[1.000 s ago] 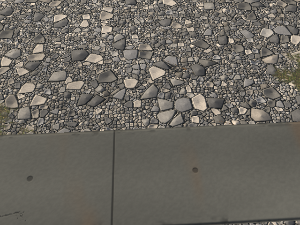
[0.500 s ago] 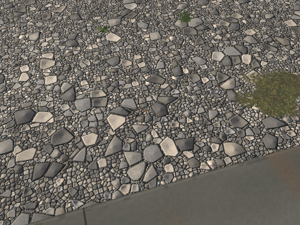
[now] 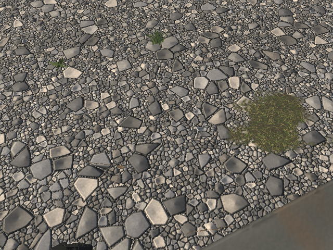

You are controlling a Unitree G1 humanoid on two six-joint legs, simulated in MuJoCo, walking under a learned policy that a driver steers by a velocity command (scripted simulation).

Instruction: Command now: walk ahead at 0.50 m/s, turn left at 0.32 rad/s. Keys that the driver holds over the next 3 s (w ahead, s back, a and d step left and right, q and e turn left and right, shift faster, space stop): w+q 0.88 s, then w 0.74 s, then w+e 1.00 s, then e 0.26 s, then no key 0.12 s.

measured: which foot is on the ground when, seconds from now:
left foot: up 0.00-0.40, down 0.42-0.84, up 0.86-1.00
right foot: down 0.00-0.42, up 0.44-0.82, down 0.84-1.00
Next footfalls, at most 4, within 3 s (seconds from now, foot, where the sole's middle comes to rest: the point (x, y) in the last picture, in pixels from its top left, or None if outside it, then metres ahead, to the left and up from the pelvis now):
0.42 left None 0.31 0.18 -0.77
0.84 right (152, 224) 0.64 0.07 -0.90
1.24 left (69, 222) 0.68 0.44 -0.90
1.80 right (76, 152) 1.06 0.46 -0.90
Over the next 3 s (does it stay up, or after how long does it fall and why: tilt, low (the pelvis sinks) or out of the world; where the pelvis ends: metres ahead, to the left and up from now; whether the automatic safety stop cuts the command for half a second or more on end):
stays up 1.39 0.61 -0.13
